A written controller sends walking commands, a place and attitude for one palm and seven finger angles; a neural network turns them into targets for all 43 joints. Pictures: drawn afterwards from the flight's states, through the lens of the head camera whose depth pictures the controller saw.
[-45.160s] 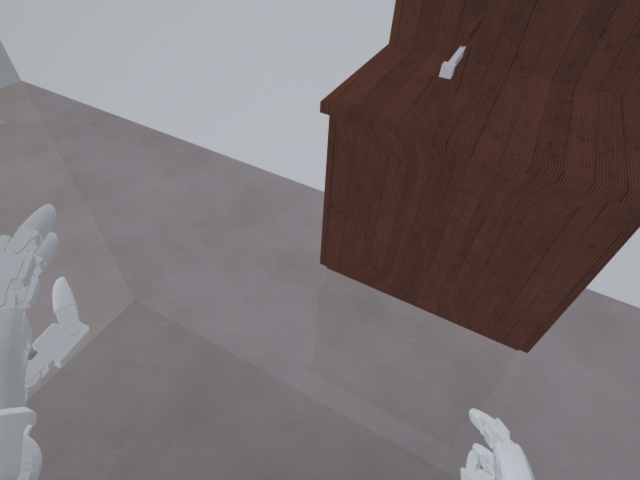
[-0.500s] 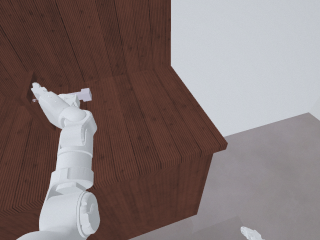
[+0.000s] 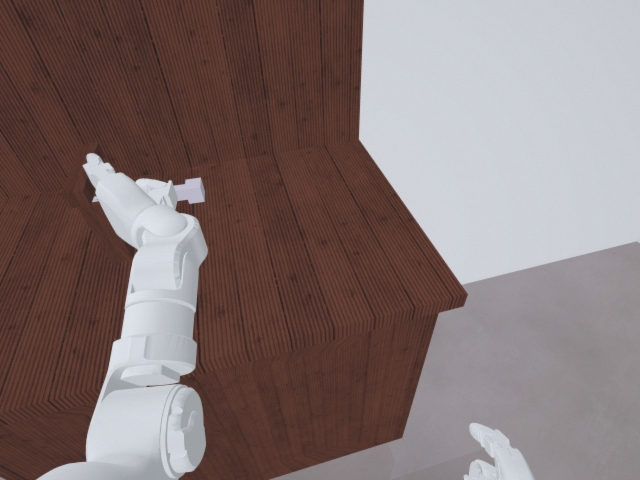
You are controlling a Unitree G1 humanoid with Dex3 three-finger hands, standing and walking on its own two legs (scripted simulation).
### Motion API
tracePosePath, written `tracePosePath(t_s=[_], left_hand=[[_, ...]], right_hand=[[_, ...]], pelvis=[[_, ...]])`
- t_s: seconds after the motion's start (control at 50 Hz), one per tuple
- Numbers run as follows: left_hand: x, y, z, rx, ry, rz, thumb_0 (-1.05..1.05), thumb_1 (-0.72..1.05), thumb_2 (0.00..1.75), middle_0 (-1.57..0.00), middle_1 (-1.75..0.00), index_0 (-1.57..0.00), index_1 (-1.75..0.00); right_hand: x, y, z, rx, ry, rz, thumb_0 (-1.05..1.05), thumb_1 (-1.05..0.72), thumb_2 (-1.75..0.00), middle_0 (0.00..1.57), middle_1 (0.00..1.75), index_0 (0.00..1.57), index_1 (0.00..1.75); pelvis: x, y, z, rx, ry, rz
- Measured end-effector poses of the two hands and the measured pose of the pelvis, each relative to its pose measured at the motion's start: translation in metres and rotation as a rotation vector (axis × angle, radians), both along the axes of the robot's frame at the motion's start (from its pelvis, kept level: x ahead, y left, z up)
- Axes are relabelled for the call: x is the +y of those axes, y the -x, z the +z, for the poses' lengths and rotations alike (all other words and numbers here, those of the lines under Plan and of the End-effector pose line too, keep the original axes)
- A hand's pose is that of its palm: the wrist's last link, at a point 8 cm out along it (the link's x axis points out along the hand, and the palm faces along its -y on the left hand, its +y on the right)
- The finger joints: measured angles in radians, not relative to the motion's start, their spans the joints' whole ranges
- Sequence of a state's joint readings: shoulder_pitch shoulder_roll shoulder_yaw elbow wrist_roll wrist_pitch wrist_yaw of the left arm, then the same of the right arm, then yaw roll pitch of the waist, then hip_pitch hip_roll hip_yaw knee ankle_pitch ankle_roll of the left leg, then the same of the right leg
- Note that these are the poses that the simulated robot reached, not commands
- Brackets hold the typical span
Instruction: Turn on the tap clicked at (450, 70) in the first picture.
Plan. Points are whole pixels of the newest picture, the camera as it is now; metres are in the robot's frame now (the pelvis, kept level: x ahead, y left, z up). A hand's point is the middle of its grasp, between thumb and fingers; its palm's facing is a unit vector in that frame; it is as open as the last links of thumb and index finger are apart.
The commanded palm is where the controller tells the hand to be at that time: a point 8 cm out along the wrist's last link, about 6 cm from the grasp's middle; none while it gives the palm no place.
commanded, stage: lift the hand up off the lever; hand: left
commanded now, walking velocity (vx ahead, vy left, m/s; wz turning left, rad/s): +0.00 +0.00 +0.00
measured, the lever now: (195, 190) +0.50 +0.24 +0.12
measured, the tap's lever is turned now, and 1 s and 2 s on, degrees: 86 86 86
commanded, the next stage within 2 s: draw the hand back beside the body in 0.06 s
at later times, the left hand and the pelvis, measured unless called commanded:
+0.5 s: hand (167, 244) +0.34 +0.21 +0.17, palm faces +0.32 -0.93 -0.17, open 7.8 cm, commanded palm +0.30 +0.25 +0.18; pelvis +0.00 +0.00 +0.01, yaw -4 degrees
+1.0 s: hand (123, 289) +0.26 +0.23 +0.17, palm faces +0.27 -0.92 -0.28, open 7.6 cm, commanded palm +0.23 +0.28 +0.18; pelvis +0.01 +0.02 +0.01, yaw -3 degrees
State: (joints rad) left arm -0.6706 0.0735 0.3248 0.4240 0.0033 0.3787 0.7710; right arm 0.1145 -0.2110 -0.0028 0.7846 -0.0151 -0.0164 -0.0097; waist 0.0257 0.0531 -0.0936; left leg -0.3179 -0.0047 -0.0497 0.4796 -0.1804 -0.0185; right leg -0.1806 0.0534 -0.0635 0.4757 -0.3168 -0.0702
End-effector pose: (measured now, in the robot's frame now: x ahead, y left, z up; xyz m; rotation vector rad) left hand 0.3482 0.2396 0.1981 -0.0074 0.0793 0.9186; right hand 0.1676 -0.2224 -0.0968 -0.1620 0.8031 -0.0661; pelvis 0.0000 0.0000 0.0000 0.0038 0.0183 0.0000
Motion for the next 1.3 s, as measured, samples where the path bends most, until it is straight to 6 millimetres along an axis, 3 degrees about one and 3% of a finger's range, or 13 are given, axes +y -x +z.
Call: tracePosePath(t_s=[0.18, 0.32, 0.38, 0.5, 0.62, 0.82, 0.94, 1.3], left_hand=[[0.001, 0.005, -0.003, -0.001, 0.009, 0.003, 0.01, 0.90, 0.90, -0.15, -0.15, -0.15, -0.15], [-0.013, 0.006, 0.002, -0.059, -0.098, -0.410, 0.01, 0.90, 0.90, -0.15, -0.15, -0.15, -0.15], [-0.009, 0.017, -0.005, -0.062, -0.050, -0.490, 0.01, 0.90, 0.90, -0.16, -0.16, -0.15, -0.16], [0.015, 0.050, -0.026, -0.058, -0.227, -0.599, 0.01, 0.90, 0.90, -0.16, -0.17, -0.16, -0.17], [0.028, 0.079, -0.015, -0.142, -0.367, -0.621, 0.01, 0.90, 0.90, -0.17, -0.19, -0.17, -0.19], [0.025, 0.094, -0.021, -0.161, -0.400, -0.692, 0.01, 0.89, 0.90, -0.18, -0.22, -0.18, -0.22], [0.032, 0.109, -0.022, -0.150, -0.414, -0.692, 0.01, 0.89, 0.90, -0.19, -0.24, -0.18, -0.24], [0.056, 0.161, -0.027, -0.086, -0.445, -0.632, 0.01, 0.89, 0.90, -0.20, -0.29, -0.20, -0.29]], right_hand=[[-0.003, 0.008, -0.002, 0.022, 0.001, -0.012, 0.01, -0.91, -0.90, 0.20, 0.30, 0.20, 0.30], [-0.014, 0.021, 0.004, 0.021, 0.033, -0.096, 0.01, -0.91, -0.90, 0.20, 0.30, 0.21, 0.30], [-0.020, 0.024, 0.009, 0.000, 0.043, -0.132, 0.01, -0.91, -0.90, 0.20, 0.30, 0.21, 0.30], [-0.028, 0.029, 0.018, -0.055, 0.049, -0.136, 0.01, -0.91, -0.90, 0.20, 0.30, 0.20, 0.30], [-0.024, 0.027, 0.016, -0.040, 0.078, -0.072, 0.01, -0.91, -0.90, 0.20, 0.30, 0.20, 0.30], [0.003, 0.005, 0.024, -0.097, 0.035, -0.045, 0.01, -0.91, -0.90, 0.20, 0.30, 0.20, 0.30], [0.016, -0.004, 0.028, -0.121, 0.027, -0.026, 0.01, -0.91, -0.90, 0.20, 0.30, 0.21, 0.30], [0.027, -0.005, 0.029, -0.121, 0.053, 0.012, 0.01, -0.91, -0.90, 0.20, 0.30, 0.21, 0.30]], pelvis=[[-0.001, 0.000, 0.000, -0.008, 0.000, -0.003], [-0.001, 0.000, 0.003, -0.044, -0.007, -0.032], [-0.001, -0.002, 0.004, -0.060, -0.003, -0.049], [0.000, -0.002, 0.005, -0.085, 0.008, -0.062], [0.006, -0.001, 0.006, -0.098, 0.013, -0.045], [0.015, -0.006, 0.007, -0.100, 0.014, -0.053], [0.020, -0.009, 0.007, -0.101, 0.016, -0.055], [0.030, -0.006, 0.006, -0.104, 0.025, -0.042]])
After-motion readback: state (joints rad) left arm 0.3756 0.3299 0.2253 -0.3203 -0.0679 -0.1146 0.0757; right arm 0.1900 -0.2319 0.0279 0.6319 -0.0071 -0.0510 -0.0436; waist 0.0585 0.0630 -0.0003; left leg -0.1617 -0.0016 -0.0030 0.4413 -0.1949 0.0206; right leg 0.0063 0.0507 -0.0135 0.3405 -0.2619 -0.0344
